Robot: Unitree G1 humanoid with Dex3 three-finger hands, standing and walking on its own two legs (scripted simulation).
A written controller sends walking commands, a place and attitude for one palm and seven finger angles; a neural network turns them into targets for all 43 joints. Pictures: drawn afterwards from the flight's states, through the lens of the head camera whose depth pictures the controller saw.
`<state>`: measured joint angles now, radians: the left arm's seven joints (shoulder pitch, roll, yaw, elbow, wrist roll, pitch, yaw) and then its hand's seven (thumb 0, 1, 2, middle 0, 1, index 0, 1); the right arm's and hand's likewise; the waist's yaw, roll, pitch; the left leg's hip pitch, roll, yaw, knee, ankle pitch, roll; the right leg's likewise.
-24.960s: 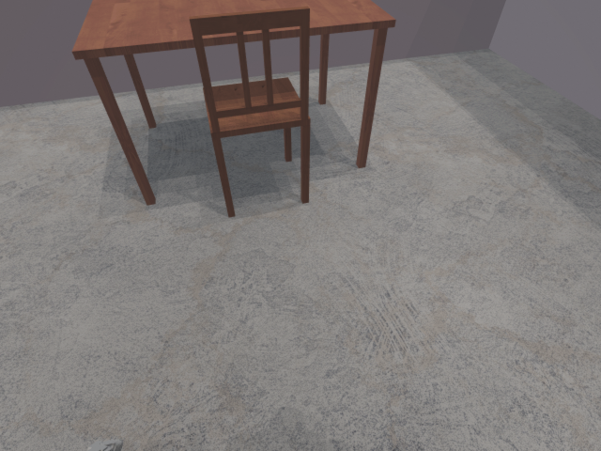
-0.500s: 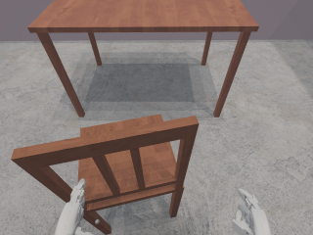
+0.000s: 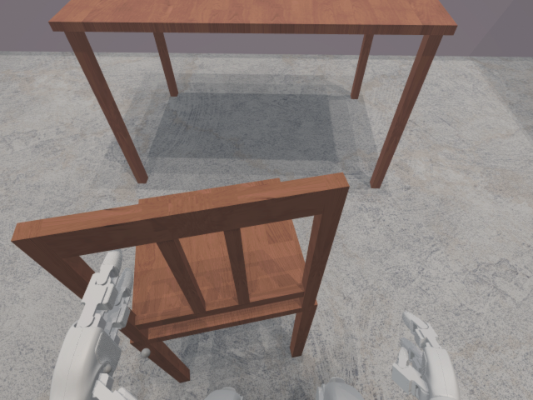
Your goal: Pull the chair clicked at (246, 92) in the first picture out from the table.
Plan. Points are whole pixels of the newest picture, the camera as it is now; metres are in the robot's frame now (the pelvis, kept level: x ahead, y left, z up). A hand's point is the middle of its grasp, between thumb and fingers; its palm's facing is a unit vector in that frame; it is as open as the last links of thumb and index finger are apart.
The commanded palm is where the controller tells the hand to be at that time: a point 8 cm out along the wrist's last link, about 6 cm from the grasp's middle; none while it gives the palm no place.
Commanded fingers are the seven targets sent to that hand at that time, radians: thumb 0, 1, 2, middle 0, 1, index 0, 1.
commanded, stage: draw the hand back to the body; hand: left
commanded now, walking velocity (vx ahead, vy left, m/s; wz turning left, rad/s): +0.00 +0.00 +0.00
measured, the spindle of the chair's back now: (185, 278) +0.30 +0.16 -0.01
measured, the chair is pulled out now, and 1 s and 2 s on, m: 0.60 0.60 0.60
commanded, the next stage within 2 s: step back with the hand held close in 1.30 s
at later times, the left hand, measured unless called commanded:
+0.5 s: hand (95, 347) +0.17 +0.20 +0.11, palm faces +0.09 -0.89 -0.44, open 14.0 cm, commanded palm +0.15 +0.26 +0.18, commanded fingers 0.00 0.17 0.55 -0.10 -0.15 -0.10 -0.15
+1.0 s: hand (63, 332) +0.17 +0.22 +0.14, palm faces +0.16 -0.80 -0.58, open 6.5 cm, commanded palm +0.17 +0.28 +0.26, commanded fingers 0.00 0.90 0.90 -0.20 -0.30 -0.20 -0.30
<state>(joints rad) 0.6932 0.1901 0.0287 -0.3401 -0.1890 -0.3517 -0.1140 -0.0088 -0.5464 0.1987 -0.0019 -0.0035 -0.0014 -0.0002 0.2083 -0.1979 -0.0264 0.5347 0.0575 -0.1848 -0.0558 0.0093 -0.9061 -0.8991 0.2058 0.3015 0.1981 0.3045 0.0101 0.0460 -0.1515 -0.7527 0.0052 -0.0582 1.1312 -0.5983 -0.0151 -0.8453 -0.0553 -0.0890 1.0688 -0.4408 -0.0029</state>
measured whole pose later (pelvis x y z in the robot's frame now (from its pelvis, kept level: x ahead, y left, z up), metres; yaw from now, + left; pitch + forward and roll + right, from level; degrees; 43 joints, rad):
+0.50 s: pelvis +0.03 -0.01 +0.06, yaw +0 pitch +1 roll -1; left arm 0.77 0.39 0.06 -0.42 -0.06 0.10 0.10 -0.01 -0.16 0.39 -0.07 -0.09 -0.30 -0.18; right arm 0.23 -0.21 0.01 0.56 0.04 -0.14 -0.15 0.01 -0.91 -0.90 0.20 0.30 0.20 0.30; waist 0.01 0.09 -0.05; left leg -0.29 0.02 -0.04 0.73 -0.47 -0.02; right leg -0.39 -0.03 -0.08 0.71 -0.34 -0.01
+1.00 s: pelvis +0.04 -0.03 +0.07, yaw +1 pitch -3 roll +0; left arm 0.68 0.49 0.12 -0.40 -0.05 0.19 0.12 0.01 0.72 0.81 -0.19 -0.27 -0.56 -0.42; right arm 0.19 -0.24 0.02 0.68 0.05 -0.25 -0.11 0.01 -0.91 -0.90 0.21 0.30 0.20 0.30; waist 0.07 0.10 0.06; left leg -0.08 0.03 -0.06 0.51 -0.38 -0.05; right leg -0.20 -0.02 -0.11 0.56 -0.30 -0.03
